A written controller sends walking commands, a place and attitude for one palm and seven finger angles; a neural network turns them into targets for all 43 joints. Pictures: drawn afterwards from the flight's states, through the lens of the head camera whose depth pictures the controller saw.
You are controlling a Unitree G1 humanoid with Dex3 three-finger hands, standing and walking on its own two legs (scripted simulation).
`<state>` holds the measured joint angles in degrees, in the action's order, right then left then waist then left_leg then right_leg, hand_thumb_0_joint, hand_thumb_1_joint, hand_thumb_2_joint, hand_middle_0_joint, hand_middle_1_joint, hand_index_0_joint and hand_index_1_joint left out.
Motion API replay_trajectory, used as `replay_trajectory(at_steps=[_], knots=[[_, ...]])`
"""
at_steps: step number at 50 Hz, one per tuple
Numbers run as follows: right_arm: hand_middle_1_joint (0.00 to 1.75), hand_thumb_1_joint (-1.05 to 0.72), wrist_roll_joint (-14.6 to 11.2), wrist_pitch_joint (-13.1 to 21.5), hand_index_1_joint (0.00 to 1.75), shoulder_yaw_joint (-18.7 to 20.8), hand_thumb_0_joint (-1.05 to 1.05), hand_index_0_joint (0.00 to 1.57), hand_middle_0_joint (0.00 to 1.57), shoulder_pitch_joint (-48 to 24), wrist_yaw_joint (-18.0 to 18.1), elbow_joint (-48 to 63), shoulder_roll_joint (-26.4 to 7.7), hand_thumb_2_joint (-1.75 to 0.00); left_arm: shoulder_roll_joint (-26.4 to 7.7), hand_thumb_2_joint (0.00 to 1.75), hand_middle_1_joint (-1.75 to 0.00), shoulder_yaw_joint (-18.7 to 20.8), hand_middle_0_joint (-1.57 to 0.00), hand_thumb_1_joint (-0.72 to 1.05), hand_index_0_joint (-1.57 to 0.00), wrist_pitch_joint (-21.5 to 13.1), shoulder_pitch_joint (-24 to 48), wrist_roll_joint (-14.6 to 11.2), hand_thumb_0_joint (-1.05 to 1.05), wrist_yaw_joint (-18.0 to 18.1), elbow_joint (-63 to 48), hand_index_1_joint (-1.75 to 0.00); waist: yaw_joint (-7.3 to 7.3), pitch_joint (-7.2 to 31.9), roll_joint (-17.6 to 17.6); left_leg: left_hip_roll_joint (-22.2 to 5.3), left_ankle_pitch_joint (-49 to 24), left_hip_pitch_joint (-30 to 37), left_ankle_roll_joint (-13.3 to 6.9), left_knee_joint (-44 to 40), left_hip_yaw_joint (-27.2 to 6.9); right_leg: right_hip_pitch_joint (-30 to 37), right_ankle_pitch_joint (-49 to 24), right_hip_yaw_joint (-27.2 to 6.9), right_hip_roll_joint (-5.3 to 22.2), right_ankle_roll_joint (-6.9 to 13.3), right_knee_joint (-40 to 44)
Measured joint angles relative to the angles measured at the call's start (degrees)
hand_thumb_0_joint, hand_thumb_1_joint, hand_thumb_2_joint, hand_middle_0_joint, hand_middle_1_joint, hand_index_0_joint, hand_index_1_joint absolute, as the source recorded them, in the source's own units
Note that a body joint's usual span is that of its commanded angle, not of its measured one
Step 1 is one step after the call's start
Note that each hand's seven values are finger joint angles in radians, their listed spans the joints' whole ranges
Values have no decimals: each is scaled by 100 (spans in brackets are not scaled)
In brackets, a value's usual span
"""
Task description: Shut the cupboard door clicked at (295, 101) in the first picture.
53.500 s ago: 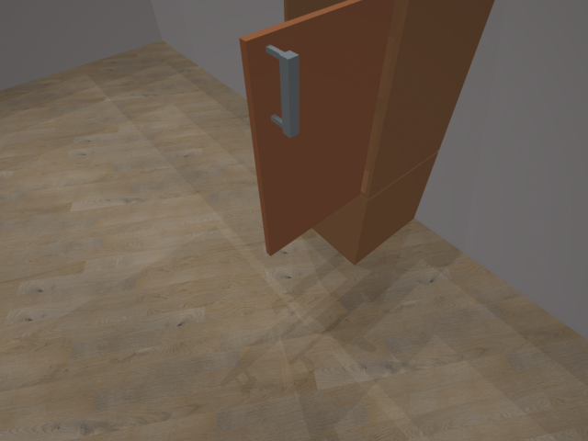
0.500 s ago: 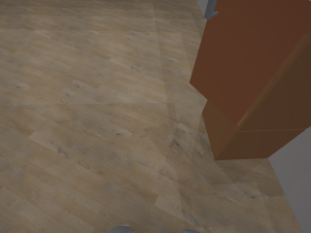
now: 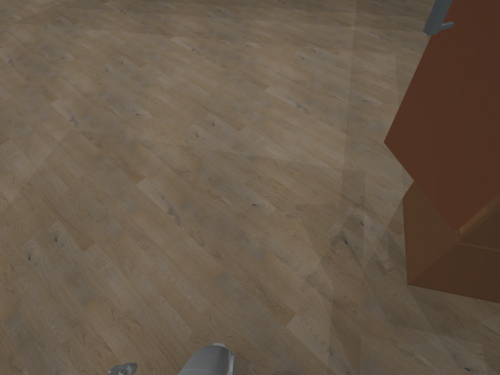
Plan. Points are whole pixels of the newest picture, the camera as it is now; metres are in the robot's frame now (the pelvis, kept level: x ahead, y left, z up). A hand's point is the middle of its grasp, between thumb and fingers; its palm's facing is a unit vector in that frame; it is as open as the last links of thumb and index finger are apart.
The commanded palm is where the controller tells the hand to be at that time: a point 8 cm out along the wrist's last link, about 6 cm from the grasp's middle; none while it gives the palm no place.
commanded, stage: walk to a spot facing it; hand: left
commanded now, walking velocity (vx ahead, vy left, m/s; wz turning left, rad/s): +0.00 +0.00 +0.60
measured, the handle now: out of the picture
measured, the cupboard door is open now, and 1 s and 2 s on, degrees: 31 31 31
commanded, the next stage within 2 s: turn to face it in 1.32 s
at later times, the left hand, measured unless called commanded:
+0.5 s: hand out of the picture +0.10 +0.26 -0.16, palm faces +0.28 -0.93 -0.24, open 7.4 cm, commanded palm none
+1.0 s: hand (149, 371) +0.15 +0.20 -0.17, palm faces +0.61 -0.76 -0.22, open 7.3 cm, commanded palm none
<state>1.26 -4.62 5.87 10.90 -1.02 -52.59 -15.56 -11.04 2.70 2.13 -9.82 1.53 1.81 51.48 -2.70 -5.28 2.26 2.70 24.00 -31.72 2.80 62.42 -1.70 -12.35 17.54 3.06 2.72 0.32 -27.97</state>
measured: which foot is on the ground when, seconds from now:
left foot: up 0.00-0.20, down 0.22-0.62, up 0.64-1.00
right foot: down 0.00-0.22, up 0.24-0.60, down 0.62-1.00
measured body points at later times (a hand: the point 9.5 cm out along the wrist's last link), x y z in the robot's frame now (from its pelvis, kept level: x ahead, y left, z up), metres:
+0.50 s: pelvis +0.07 +0.03 +0.00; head +0.12 +0.04 +0.45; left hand +0.09 +0.31 -0.14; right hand +0.17 -0.20 -0.15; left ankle -0.02 +0.13 -0.74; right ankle +0.16 -0.11 -0.69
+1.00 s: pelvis +0.27 +0.06 +0.00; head +0.32 +0.09 +0.44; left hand +0.12 +0.24 -0.15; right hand +0.50 -0.08 -0.14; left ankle +0.27 +0.21 -0.69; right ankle +0.23 -0.07 -0.74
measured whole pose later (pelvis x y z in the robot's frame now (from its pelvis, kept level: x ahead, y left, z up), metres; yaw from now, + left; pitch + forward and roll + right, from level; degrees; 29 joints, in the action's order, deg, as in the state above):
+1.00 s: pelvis +0.27 +0.06 +0.00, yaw +37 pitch +2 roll +0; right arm 1.4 -1.8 3.3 6.4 -3.1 -52.5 -13.0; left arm -10.1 3.3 -3.7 -20.0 1.8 0.3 56.4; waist 0.4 -5.7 -0.3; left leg -4.4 13.6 -35.0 -0.3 49.1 5.5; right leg -1.1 20.2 20.1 5.1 -1.0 -20.3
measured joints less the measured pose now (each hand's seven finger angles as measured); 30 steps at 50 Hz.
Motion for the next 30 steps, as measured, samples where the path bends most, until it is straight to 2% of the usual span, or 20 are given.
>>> replay_trajectory(at_steps=[2, 5, 9, 11, 12, 14, 16, 18, 21, 24, 28, 30], knots=[[30, -91, -27, -1, 30, -37, 0, 20, 20, -17, -21, 31, 23, -90, 21, 90, -30, -14, -20, 91, -20, -52, -55, 2, 1, -2, 7, -29, -6, -67, -110, -151, 77, 201, 49, -224, 160, 79, 46, 155, 121, -6, -1], [30, -91, -47, -20, 30, -110, 0, 19, 20, -102, -35, 37, 70, -90, 35, 90, -30, -28, -20, 91, -20, -121, -138, 8, 1, -24, -24, -29, 63, -163, -241, -303, 171, 588, 51, -986, 322, 123, 175, 397, 271, -39, -123], [30, -91, -65, 12, 30, -204, 1, 19, 20, -282, -54, 72, 153, -90, -26, 90, -30, 7, -20, 91, -20, -157, -295, 21, 1, -75, 0, -30, 198, -237, -378, -356, 116, 1114, -62, -2040, 518, 120, 421, 709, 424, -137, -420], [30, -91, -52, 106, 30, -256, 1, 19, 20, -308, -73, 147, 187, -90, -111, 90, -30, 42, -20, 91, -21, -144, -444, -2, 1, -120, 42, -30, 235, -167, -460, -315, -246, 1474, -192, -2802, 620, 24, 650, 828, 529, -224, -764], [30, -91, -24, 181, 30, -268, 1, 19, 20, -317, -77, 187, 209, -90, -168, 90, -30, 73, -20, 91, -21, -110, -492, -22, 1, -149, 80, -30, 237, -139, -514, -267, -640, 1441, -305, -2843, 595, -138, 855, 785, 577, -267, -1211], [30, -91, 13, 311, 30, -311, 0, 20, 20, -304, -55, 230, 277, -90, -280, 90, -30, 119, -20, 91, -20, 36, -511, -4, 1, -177, 184, -29, 285, -116, -599, -214, -515, 1392, -433, -2606, 564, -612, 1358, 401, 472, -286, -2412], [30, -91, 26, 401, 30, -354, 0, 20, 20, -159, -6, 267, 326, -90, -342, 90, -30, 154, -20, 91, -20, 114, -488, 26, 1, -213, 270, -29, 273, -29, -578, -192, -390, 1504, -459, -2727, 469, -1036, 1237, 176, 350, -281, -3176], [30, -91, 31, 464, 30, -381, 0, 20, 20, 19, 48, 238, 361, -90, -372, 90, -30, 174, -20, 91, -20, 107, -410, 35, 1, -271, 267, -29, 250, 32, -519, -163, -472, 1680, -430, -3021, 335, -1384, 825, 20, 294, -319, -3506], [30, -90, 22, 514, 30, -415, 0, 20, 21, 287, 90, 100, 394, -90, -374, 90, -30, 176, -20, 91, -20, 31, -236, 27, 1, -332, 144, -29, 215, 70, -401, -130, -634, 1977, -439, -3474, 101, -1706, 401, -142, 272, -386, -3319], [30, -90, 26, 506, 30, -415, 0, 20, 21, 532, 87, -76, 410, -90, -339, 90, -30, 157, -20, 91, -20, -30, -52, 14, 1, -368, -3, -29, 167, 118, -279, -135, -664, 2236, -416, -3767, -112, -1805, 139, -208, 276, -433, -2585], [30, -90, 40, 459, 30, -383, 0, 20, 21, 748, 63, -283, 401, -90, -290, 90, -30, 124, -20, 91, -20, -104, 132, 1, 1, -408, -153, -29, 90, 152, -162, -172, -434, 2509, -306, -3800, -275, -1611, -146, -136, 185, -462, -1404], [30, -90, 27, 439, 30, -361, 0, 20, 21, 844, 61, -358, 379, -90, -273, 90, -30, 110, -20, 91, -20, -179, 164, 1, 1, -423, -206, -29, 50, 174, -108, -200, -159, 2571, -227, -3571, -349, -1316, -377, -33, 67, -439, -808]])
